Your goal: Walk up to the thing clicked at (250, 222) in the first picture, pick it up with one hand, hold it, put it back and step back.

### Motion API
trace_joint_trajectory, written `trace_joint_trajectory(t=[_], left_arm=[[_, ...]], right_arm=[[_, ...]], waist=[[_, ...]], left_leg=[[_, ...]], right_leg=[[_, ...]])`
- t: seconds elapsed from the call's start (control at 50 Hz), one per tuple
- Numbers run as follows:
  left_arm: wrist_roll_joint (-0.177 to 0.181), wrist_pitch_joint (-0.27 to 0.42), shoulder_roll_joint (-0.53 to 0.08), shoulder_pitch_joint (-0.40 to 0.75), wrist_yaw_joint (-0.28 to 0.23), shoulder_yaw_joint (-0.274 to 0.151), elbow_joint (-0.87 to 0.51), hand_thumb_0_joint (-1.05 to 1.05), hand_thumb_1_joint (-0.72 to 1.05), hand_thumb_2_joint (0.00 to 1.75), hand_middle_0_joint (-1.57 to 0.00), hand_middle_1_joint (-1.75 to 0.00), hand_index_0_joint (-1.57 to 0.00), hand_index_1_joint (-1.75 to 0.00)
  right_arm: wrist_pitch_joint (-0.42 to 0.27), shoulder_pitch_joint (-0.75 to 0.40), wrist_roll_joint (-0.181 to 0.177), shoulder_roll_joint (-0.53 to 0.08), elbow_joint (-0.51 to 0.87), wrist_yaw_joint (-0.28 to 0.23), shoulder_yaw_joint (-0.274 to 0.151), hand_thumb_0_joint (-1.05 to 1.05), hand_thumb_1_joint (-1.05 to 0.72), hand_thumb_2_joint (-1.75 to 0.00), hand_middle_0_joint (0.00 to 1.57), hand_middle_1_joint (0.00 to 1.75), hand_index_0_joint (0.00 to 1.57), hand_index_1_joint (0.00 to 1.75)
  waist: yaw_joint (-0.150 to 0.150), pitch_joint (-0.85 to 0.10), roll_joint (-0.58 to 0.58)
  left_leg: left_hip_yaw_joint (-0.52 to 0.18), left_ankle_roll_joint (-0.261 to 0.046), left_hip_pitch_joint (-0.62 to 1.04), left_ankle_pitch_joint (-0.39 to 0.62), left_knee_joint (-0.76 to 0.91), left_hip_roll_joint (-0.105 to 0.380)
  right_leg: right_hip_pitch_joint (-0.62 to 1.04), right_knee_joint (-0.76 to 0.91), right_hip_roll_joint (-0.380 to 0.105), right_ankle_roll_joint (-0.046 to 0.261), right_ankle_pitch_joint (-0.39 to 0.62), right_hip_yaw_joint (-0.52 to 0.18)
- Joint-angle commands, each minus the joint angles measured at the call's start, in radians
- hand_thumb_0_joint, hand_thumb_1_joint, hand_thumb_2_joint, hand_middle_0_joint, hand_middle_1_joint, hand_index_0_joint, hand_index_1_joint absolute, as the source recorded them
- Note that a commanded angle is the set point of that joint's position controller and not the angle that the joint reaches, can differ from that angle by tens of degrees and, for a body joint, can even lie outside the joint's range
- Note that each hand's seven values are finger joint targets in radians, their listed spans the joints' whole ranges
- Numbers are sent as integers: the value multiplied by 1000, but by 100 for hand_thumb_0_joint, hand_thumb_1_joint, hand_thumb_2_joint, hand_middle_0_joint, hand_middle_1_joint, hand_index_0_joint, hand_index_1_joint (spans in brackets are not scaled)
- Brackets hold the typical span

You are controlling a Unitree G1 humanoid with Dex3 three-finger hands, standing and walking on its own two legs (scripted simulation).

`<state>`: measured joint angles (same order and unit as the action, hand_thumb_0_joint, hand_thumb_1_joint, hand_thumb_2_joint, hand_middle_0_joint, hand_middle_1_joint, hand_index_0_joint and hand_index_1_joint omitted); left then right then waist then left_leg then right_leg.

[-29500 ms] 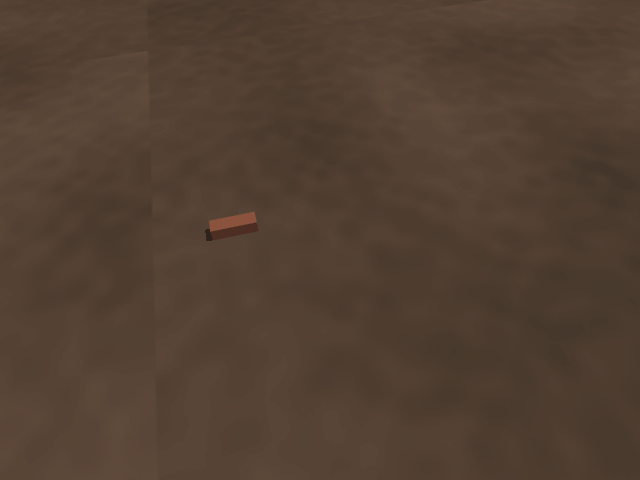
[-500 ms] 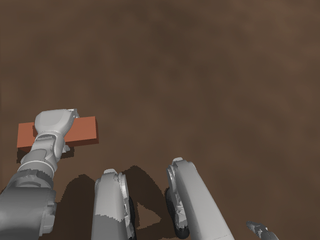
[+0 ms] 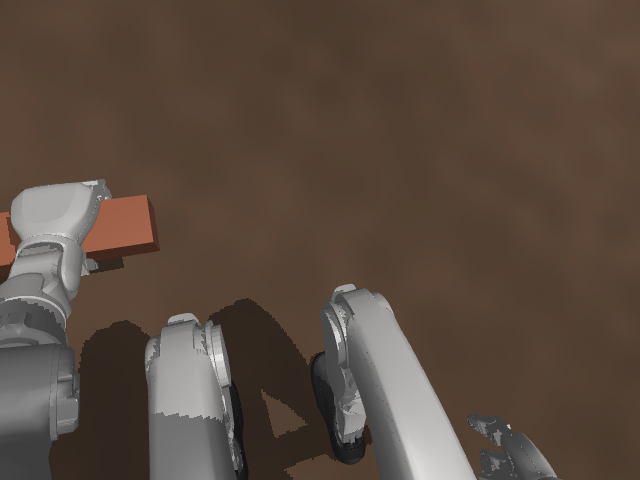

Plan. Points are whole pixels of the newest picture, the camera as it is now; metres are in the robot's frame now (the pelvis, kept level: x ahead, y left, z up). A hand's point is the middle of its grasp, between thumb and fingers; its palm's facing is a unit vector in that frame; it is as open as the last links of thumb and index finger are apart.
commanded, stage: crouch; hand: left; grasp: from above
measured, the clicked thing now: (75, 234) +0.45 +0.27 -0.20
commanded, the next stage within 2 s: lower in 0.40 s
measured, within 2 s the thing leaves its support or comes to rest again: rests again in 1.78 s
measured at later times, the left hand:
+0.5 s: hand (90, 241) +0.45 +0.27 -0.24, palm faces -0.46 -0.05 -0.89, open 10.0 cm
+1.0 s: hand (106, 246) +0.45 +0.27 -0.30, palm faces -0.45 -0.06 -0.89, open 10.0 cm
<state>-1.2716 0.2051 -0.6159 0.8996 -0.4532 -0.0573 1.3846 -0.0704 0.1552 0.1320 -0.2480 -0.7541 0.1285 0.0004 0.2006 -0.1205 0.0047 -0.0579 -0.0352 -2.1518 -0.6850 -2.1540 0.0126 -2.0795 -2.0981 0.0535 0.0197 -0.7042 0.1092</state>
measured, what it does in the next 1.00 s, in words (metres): lowers itself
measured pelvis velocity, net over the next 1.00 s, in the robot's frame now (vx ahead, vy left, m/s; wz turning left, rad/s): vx -0.01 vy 0.00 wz -0.08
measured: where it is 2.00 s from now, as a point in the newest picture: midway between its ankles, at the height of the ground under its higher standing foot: (286, 439)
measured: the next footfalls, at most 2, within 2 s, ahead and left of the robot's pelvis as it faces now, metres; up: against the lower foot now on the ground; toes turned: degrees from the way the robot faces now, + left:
none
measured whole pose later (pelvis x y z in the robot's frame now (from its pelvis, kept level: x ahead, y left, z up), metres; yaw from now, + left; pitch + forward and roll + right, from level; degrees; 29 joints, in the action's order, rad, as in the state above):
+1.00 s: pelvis -0.01 +0.00 -0.09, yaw -4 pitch +33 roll -9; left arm -1.29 0.23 -0.78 0.95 -0.52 -0.11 1.51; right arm -0.10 0.13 0.18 -0.27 -0.74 0.15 0.12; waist 0.28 0.02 -0.06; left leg -0.11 -0.04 -2.36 -0.69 -2.45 0.04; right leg -2.27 -2.36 0.07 0.02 -0.69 0.18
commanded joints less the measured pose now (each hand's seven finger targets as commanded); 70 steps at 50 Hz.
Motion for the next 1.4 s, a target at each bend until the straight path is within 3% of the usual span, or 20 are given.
trace_joint_trajectory(t=[0.0, 0.1, 0.18, 0.24, 0.28, 0.48, 0.5, 0.58, 0.62, 0.68, 0.88, 1.08, 1.16, 1.18, 1.2, 1.24, 1.28, 1.34, 1.36, 1.38], left_arm=[[2, 4, -257, 299, -47, -54, -109, 0, 58, 96, -94, -83, -95, -82], [3, -2, -283, 347, -48, -48, -86, 0, 62, 96, -98, -82, -99, -81], [-3, 19, -340, 392, -48, -79, -145, 0, 63, 96, -98, -81, -99, -80], [0, 25, -298, 399, -47, -46, -104, 0, 58, 93, -94, -79, -95, -79], [-3, 24, -328, 389, -54, -63, -79, 0, 56, 89, -92, -81, -93, -79], [13, 10, -389, 397, -45, -67, -102, 0, 62, 97, -99, -82, -99, -82], [9, 1, -362, 338, -42, -62, -45, 0, 57, 101, -99, -77, -97, -79], [12, 12, -372, 389, -34, -44, -47, 0, 50, 95, -93, -76, -92, -77], [19, 19, -391, 378, -39, -63, -63, 0, 50, 91, -91, -77, -91, -77], [12, 25, -365, 364, -47, -38, -4, 0, 51, 91, -91, -77, -91, -77], [-15, 32, -425, 381, -104, -79, -46, 0, 60, 94, -96, -82, -97, -81], [20, 10, -437, 350, -115, -77, 34, 0, 52, 92, -89, -78, -89, -78], [14, 26, -508, 344, -120, -128, 48, 0, 54, 91, -90, -81, -91, -79], [17, 27, -433, 328, -114, -83, 85, 0, 55, 90, -90, -80, -91, -78], [9, 34, -523, 329, -120, -143, 77, 0, 57, 91, -90, -82, -92, -80], [-3, 41, -520, 334, -112, -128, 77, 0, 57, 92, -92, -80, -93, -79], [-14, 47, -552, 321, -127, -159, 68, 0, 60, 93, -94, -81, -95, -80], [-20, 63, -542, 333, -140, -148, 62, 0, 64, 94, -96, -82, -97, -81], [-27, 67, -515, 356, -138, -110, 75, 0, 63, 94, -95, -83, -97, -81], [-19, 70, -551, 353, -146, -131, 80, 0, 62, 94, -95, -82, -96, -81]], right_arm=[[3, 236, -1, -220, 0, -1, -71, 0, -91, -90, 20, 30, 20, 30], [3, 222, -2, -225, 6, 1, -61, 0, -91, -90, 20, 30, 20, 30], [0, 245, 5, -242, -12, 1, -57, 0, -91, -90, 20, 30, 20, 30], [-5, 232, 7, -245, -11, -1, -44, 0, -91, -90, 20, 30, 20, 30], [-9, 232, 11, -250, -8, -4, -38, 0, -91, -90, 20, 30, 20, 30], [-8, 228, 10, -258, -4, -7, -9, 0, -91, -90, 20, 30, 20, 30], [-9, 229, 12, -258, 1, -6, -5, 0, -91, -90, 20, 30, 20, 30], [-10, 223, 14, -265, -2, -5, 8, 0, -91, -90, 20, 30, 20, 30], [-12, 229, 18, -264, -5, -3, 13, 0, -91, -90, 20, 30, 20, 30], [-14, 209, 20, -268, 7, -1, 25, 0, -91, -90, 20, 30, 20, 30], [-31, 187, 39, -294, 11, 5, 32, 0, -90, -90, 20, 30, 20, 30], [-50, 194, 47, -294, 12, 24, 67, 0, -89, -89, 20, 30, 20, 30], [-58, 198, 55, -320, 27, 31, 74, 0, -90, -90, 20, 30, 20, 30], [-61, 197, 55, -315, 26, 33, 81, 0, -89, -89, 20, 30, 20, 30], [-63, 203, 62, -332, 22, 34, 75, 0, -89, -89, 20, 30, 20, 30], [-68, 197, 65, -336, 39, 38, 81, 0, -89, -89, 20, 30, 20, 30], [-66, 198, 69, -340, 31, 37, 85, 0, -89, -89, 20, 30, 20, 30], [-75, 183, 76, -345, 35, 45, 90, 0, -89, -89, 20, 30, 20, 30], [-80, 168, 78, -345, 49, 48, 98, 0, -89, -89, 20, 30, 20, 30], [-82, 171, 81, -345, 38, 49, 98, 0, -89, -90, 20, 30, 20, 30]], waist=[[-7, -721, 251], [7, -711, 249], [14, -692, 293], [37, -661, 281], [33, -651, 274], [26, -673, 289], [30, -653, 284], [62, -598, 261], [53, -596, 257], [63, -591, 271], [80, -583, 395], [97, -548, 319], [110, -564, 303], [115, -517, 303], [122, -518, 311], [120, -495, 338], [110, -510, 371], [126, -496, 395], [143, -474, 394], [138, -472, 377]], left_leg=[[5, 1, 582, 279, 174, -16], [-9, -2, 558, 236, 151, -9], [-23, 9, 550, 223, 132, -3], [-26, 8, 507, 169, 117, -2], [-21, 4, 479, 145, 107, -4], [-3, -2, 426, 211, 47, -1], [-4, 0, 431, 217, 46, -2], [-8, -6, 381, 204, 7, 2], [-3, -6, 353, 212, -5, 2], [-9, -3, 352, 194, -16, 5], [-40, 19, 420, 196, -30, 14], [-37, 0, 314, 230, -100, 17], [-37, -1, 297, 272, -127, 20], [-44, 5, 289, 249, -116, 17], [-48, 4, 291, 242, -122, 21], [-49, 8, 294, 222, -124, 20], [-57, 16, 327, 225, -112, 22], [-67, 20, 338, 212, -113, 27], [-67, 18, 307, 196, -123, 25], [-68, 12, 300, 185, -132, 30]], right_leg=[[294, 210, 18, 24, 305, -10], [254, 177, 24, 25, 277, 2], [205, 132, 16, 27, 264, 14], [170, 122, 21, 27, 229, 23], [173, 123, 19, 24, 212, 23], [232, 81, 34, 20, 286, 30], [225, 78, 30, 18, 291, 31], [196, 63, 37, 16, 287, 40], [224, 55, 40, 13, 299, 42], [207, 39, 46, 15, 279, 53], [112, -38, 41, 25, 275, 86], [180, -39, 53, 10, 322, 90], [237, -48, 56, 6, 370, 99], [193, -51, 54, 14, 334, 107], [196, -55, 58, 12, 331, 113], [177, -60, 57, 19, 303, 113], [170, -72, 57, 23, 300, 124], [153, -81, 61, 21, 293, 135], [145, -82, 61, 22, 284, 135], [154, -73, 65, 17, 284, 133]])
